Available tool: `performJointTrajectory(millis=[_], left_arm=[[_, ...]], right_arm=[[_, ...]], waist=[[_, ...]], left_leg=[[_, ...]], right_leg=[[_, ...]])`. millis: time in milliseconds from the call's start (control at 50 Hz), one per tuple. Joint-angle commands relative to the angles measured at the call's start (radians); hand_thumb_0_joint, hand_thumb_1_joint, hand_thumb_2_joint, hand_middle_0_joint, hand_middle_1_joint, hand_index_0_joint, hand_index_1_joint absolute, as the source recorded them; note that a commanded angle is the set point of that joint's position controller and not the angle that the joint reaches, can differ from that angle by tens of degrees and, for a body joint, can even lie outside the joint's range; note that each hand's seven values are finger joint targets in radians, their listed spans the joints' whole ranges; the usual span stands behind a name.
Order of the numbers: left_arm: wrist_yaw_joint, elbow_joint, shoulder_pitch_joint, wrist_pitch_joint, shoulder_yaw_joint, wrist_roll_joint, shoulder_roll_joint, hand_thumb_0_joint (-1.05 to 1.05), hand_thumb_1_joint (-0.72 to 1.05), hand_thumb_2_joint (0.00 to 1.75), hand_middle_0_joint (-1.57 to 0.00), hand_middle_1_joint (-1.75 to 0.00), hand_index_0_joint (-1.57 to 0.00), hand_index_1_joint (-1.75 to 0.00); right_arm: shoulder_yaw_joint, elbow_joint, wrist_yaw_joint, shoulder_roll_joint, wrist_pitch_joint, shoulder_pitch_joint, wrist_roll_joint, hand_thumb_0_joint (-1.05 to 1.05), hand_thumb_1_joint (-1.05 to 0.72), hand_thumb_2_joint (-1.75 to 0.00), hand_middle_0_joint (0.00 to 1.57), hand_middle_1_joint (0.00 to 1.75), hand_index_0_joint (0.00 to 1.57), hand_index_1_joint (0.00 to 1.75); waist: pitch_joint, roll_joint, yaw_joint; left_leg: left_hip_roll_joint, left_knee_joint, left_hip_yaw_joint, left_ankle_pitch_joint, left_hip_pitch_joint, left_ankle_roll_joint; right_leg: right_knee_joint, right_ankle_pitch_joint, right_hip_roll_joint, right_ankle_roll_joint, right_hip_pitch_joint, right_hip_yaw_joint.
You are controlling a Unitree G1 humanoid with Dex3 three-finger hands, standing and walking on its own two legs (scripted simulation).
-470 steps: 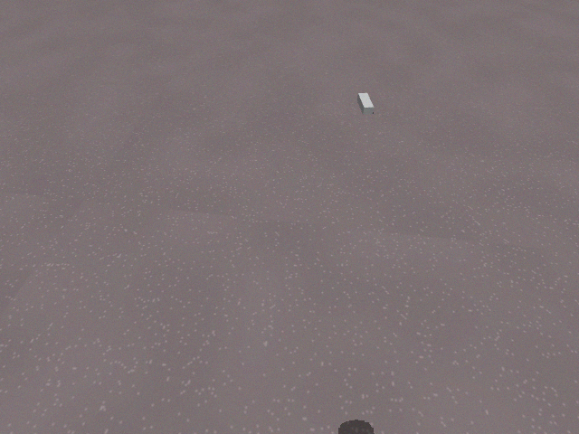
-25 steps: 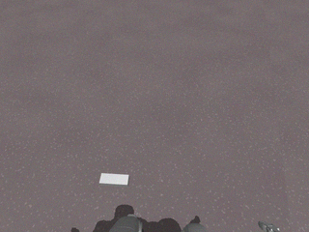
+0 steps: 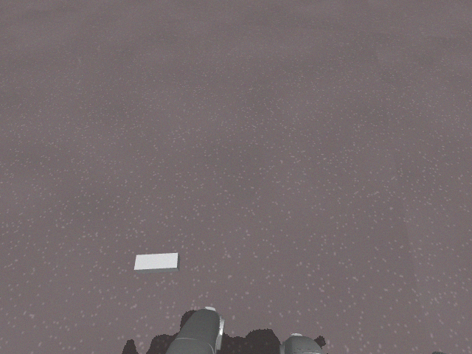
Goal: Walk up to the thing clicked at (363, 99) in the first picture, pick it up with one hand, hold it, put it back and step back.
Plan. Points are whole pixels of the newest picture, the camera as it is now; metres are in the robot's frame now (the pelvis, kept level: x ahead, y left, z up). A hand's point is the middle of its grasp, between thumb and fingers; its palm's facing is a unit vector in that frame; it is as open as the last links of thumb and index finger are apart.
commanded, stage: walk up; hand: left
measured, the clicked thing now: (157, 263) +0.49 +0.38 -0.71
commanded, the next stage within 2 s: stand in 1.12 s
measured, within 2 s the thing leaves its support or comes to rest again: neither
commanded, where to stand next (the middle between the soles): +0.12 +0.00 m, yaw +5 degrees
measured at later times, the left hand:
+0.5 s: hand out of the picture +0.03 +0.27 -0.12, palm faces +0.06 -0.92 -0.39, open 7.4 cm
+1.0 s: hand out of the picture +0.08 +0.28 -0.10, palm faces +0.10 -0.93 -0.36, open 7.4 cm
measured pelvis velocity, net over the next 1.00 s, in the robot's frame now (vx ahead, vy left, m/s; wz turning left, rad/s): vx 0.00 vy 0.01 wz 0.10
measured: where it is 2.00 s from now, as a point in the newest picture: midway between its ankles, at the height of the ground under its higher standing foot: outside the picture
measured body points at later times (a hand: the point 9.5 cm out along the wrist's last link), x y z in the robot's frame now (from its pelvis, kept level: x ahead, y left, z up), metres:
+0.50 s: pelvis -0.02 +0.00 +0.02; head -0.01 +0.00 +0.47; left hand +0.03 +0.32 -0.09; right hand +0.07 -0.31 -0.10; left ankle +0.00 +0.12 -0.70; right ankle +0.01 -0.12 -0.70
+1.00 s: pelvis +0.00 +0.01 +0.05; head +0.00 +0.01 +0.49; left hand +0.07 +0.33 -0.08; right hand +0.13 -0.28 -0.08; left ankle +0.00 +0.12 -0.70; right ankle +0.01 -0.12 -0.70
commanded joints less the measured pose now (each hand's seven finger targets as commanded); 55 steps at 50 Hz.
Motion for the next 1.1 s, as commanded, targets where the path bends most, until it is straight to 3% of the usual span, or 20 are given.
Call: performJointTrajectory(millis=[0, 60, 80, 100, 120, 140, 160, 180, 200, 300, 320, 340, 360, 380, 440, 460, 500, 560, 700, 1080], left_arm=[[0.038, -0.089, -0.003, -0.058, 0.088, 0.004, 0.313, 0.0, 0.9, 0.9, -0.2, -0.3, -0.2, -0.3], [0.041, -0.089, -0.009, -0.057, 0.087, -0.011, 0.332, 0.0, 0.9, 0.9, -0.2, -0.3, -0.2, -0.3], [0.038, -0.095, -0.036, -0.051, 0.077, -0.021, 0.322, 0.0, 0.9, 0.9, -0.2, -0.3, -0.2, -0.3], [0.038, -0.09, -0.023, -0.044, 0.059, -0.028, 0.267, 0.0, 0.9, 0.9, -0.2, -0.3, -0.2, -0.3], [0.037, -0.095, -0.006, -0.04, 0.037, -0.033, 0.195, 0.0, 0.9, 0.9, -0.2, -0.3, -0.2, -0.3], [0.05, -0.098, -0.059, -0.044, 0.043, -0.035, 0.222, 0.0, 0.9, 0.9, -0.2, -0.3, -0.2, -0.3], [0.056, -0.079, -0.118, -0.052, 0.052, -0.019, 0.276, 0.0, 0.9, 0.9, -0.2, -0.3, -0.2, -0.3], [0.047, -0.066, -0.099, -0.055, 0.055, -0.028, 0.276, 0.0, 0.9, 0.9, -0.2, -0.3, -0.2, -0.3], [0.038, -0.043, -0.061, -0.058, 0.049, -0.036, 0.242, 0.0, 0.9, 0.9, -0.2, -0.3, -0.2, -0.3], [0.015, 0.015, -0.002, -0.082, 0.044, -0.019, 0.196, 0.0, 0.9, 0.9, -0.2, -0.3, -0.2, -0.3], [0.019, 0.012, -0.01, -0.09, 0.045, -0.009, 0.212, 0.0, 0.9, 0.9, -0.2, -0.3, -0.2, -0.3], [0.024, 0.001, -0.016, -0.1, 0.051, 0.004, 0.26, 0.0, 0.9, 0.9, -0.2, -0.3, -0.2, -0.3], [0.021, 0.009, -0.051, -0.102, 0.053, -0.003, 0.307, 0.0, 0.9, 0.9, -0.2, -0.3, -0.2, -0.3], [0.015, -0.012, -0.124, -0.101, 0.047, -0.003, 0.302, 0.0, 0.9, 0.9, -0.2, -0.3, -0.2, -0.3], [0.01, 0.008, -0.161, -0.092, 0.016, -0.017, 0.244, 0.0, 0.9, 0.9, -0.2, -0.3, -0.2, -0.3], [0.005, 0.018, -0.159, -0.089, 0.007, -0.019, 0.227, 0.0, 0.9, 0.9, -0.2, -0.3, -0.2, -0.3], [-0.002, 0.049, -0.13, -0.089, 0.007, -0.022, 0.225, 0.0, 0.9, 0.9, -0.2, -0.3, -0.2, -0.3], [0.001, 0.077, -0.14, -0.097, 0.005, -0.025, 0.228, 0.0, 0.9, 0.9, -0.2, -0.3, -0.2, -0.3], [0.009, 0.138, -0.158, -0.097, -0.008, -0.04, 0.218, 0.0, 0.9, 0.9, -0.2, -0.3, -0.2, -0.3], [0.002, 0.208, -0.23, -0.079, -0.014, -0.028, 0.203, 0.0, 0.9, 0.9, -0.2, -0.3, -0.2, -0.3]], right_arm=[[-0.043, -0.084, 0.007, -0.163, -0.036, 0.007, -0.014, 0.0, -0.9, -0.9, 0.2, 0.3, 0.2, 0.3], [-0.045, -0.073, 0.023, -0.152, -0.042, 0.038, -0.028, 0.0, -0.9, -0.9, 0.2, 0.3, 0.2, 0.3], [-0.049, -0.047, 0.028, -0.145, -0.047, 0.093, -0.033, 0.0, -0.9, -0.9, 0.2, 0.3, 0.2, 0.3], [-0.056, -0.028, 0.028, -0.151, -0.055, 0.113, -0.045, 0.0, -0.9, -0.9, 0.2, 0.3, 0.2, 0.3], [-0.068, -0.04, 0.026, -0.202, -0.063, 0.119, -0.062, 0.0, -0.9, -0.9, 0.2, 0.3, 0.2, 0.3], [-0.08, -0.064, 0.033, -0.314, -0.062, 0.078, -0.05, 0.0, -0.9, -0.9, 0.2, 0.3, 0.2, 0.3], [-0.079, -0.056, 0.036, -0.292, -0.063, 0.07, -0.046, 0.0, -0.9, -0.9, 0.2, 0.3, 0.2, 0.3], [-0.064, -0.065, 0.033, -0.237, -0.069, 0.033, -0.043, 0.0, -0.9, -0.9, 0.2, 0.3, 0.2, 0.3], [-0.041, -0.055, 0.028, -0.191, -0.072, 0.01, -0.039, 0.0, -0.9, -0.9, 0.2, 0.3, 0.2, 0.3], [-0.021, -0.03, 0.033, -0.164, -0.058, -0.014, -0.027, 0.0, -0.9, -0.9, 0.2, 0.3, 0.2, 0.3], [-0.005, -0.023, 0.033, -0.127, -0.056, 0.001, -0.019, 0.0, -0.9, -0.9, 0.2, 0.3, 0.2, 0.3], [0.01, -0.024, 0.036, -0.087, -0.059, 0.002, -0.01, 0.0, -0.9, -0.9, 0.2, 0.3, 0.2, 0.3], [0.009, -0.004, 0.03, -0.088, -0.056, -0.007, -0.012, 0.0, -0.9, -0.9, 0.2, 0.3, 0.2, 0.3], [-0.002, 0.025, 0.028, -0.12, -0.057, 0.022, -0.014, 0.0, -0.9, -0.9, 0.2, 0.3, 0.2, 0.3], [0.001, 0.063, 0.037, -0.107, -0.075, 0.018, -0.015, 0.0, -0.9, -0.9, 0.2, 0.3, 0.2, 0.3], [-0.003, 0.057, 0.038, -0.13, -0.079, -0.011, -0.023, 0.0, -0.9, -0.9, 0.2, 0.3, 0.2, 0.3], [0.008, 0.059, 0.044, -0.139, -0.082, -0.055, -0.02, 0.0, -0.9, -0.9, 0.2, 0.3, 0.2, 0.3], [0.021, 0.094, 0.043, -0.122, -0.079, -0.064, -0.017, 0.0, -0.9, -0.9, 0.2, 0.3, 0.2, 0.3], [0.028, 0.14, 0.032, -0.117, -0.084, -0.1, -0.004, 0.0, -0.9, -0.9, 0.2, 0.3, 0.2, 0.3], [0.031, 0.206, 0.033, -0.105, -0.071, -0.175, -0.012, 0.0, -0.9, -0.9, 0.2, 0.3, 0.2, 0.3]], waist=[[-0.192, -0.201, 0.042], [-0.206, -0.25, 0.02], [-0.222, -0.218, -0.014], [-0.224, -0.125, -0.027], [-0.22, 0.073, -0.033], [-0.173, 0.213, -0.05], [-0.107, 0.099, -0.062], [-0.075, 0.023, -0.033], [-0.094, 0.021, -0.007], [-0.15, 0.078, 0.016], [-0.158, 0.049, 0.021], [-0.168, -0.065, 0.024], [-0.153, -0.14, 0.012], [-0.133, -0.103, -0.024], [-0.124, -0.067, -0.042], [-0.119, -0.036, -0.035], [-0.1, -0.028, -0.003], [-0.138, 0.002, -0.008], [-0.234, 0.031, -0.004], [-0.196, -0.013, -0.002]], left_leg=[[0.051, -0.168, 0.036, -0.013, 0.007, -0.013], [0.054, -0.444, 0.085, -0.024, 0.141, 0.004], [0.035, -0.591, 0.105, 0.088, 0.294, 0.016], [0.034, -0.696, 0.032, 0.131, 0.425, 0.028], [0.189, -0.803, -0.273, 0.073, 0.519, 0.097], [0.383, -0.86, -0.563, 0.024, 0.384, 0.235], [0.413, -0.881, -0.599, -0.015, 0.231, 0.287], [0.338, -0.829, -0.441, 0.08, 0.25, 0.243], [0.286, -0.797, -0.362, 0.122, 0.288, 0.2], [0.227, -0.724, -0.174, 0.102, 0.157, 0.127], [0.208, -0.67, -0.14, 0.148, 0.113, 0.092], [0.129, -0.557, -0.083, 0.155, 0.054, 0.037], [0.05, -0.476, -0.004, 0.033, 0.116, 0.018], [0.078, -0.46, 0.013, 0.007, 0.221, 0.011], [0.098, -0.686, -0.033, 0.183, 0.383, 0.038], [0.144, -0.763, -0.128, 0.104, 0.37, 0.059], [0.186, -0.811, -0.172, 0.002, 0.266, 0.071], [0.139, -0.796, -0.084, 0.16, 0.284, 0.039], [0.163, -0.779, -0.048, 0.577, 0.429, 0.029], [0.166, -0.919, -0.053, 0.428, 0.441, 0.011]], right_leg=[[-0.27, 0.372, -0.23, -0.248, 0.231, 0.255], [-0.234, 0.412, -0.249, -0.247, 0.218, 0.243], [-0.181, 0.391, -0.218, -0.214, 0.128, 0.191], [-0.061, 0.291, -0.151, -0.159, 0.01, 0.12], [0.118, 0.109, -0.062, -0.085, -0.172, 0.03], [0.139, -0.247, 0.034, -0.048, -0.246, -0.019], [0.18, -0.264, 0.011, -0.057, -0.153, 0.053], [0.18, -0.206, -0.002, -0.06, -0.144, 0.061], [0.143, -0.128, -0.002, -0.053, -0.137, 0.057], [-0.291, 0.055, 0.058, -0.057, 0.218, -0.07], [-0.368, 0.076, 0.038, -0.072, 0.301, -0.013], [-0.465, -0.004, -0.101, -0.122, 0.317, 0.253], [-0.533, -0.148, -0.242, -0.203, 0.197, 0.416], [-0.519, -0.153, -0.274, -0.233, 0.096, 0.409], [-0.45, -0.015, -0.128, -0.116, 0.005, 0.16], [-0.416, -0.005, -0.074, -0.084, -0.009, 0.106], [-0.418, -0.024, -0.022, -0.067, 0.096, 0.054], [-0.453, 0.09, -0.061, -0.082, 0.191, 0.081], [-0.465, 0.406, -0.078, -0.062, 0.289, 0.028], [-0.572, 0.279, -0.08, -0.038, 0.337, 0.008]])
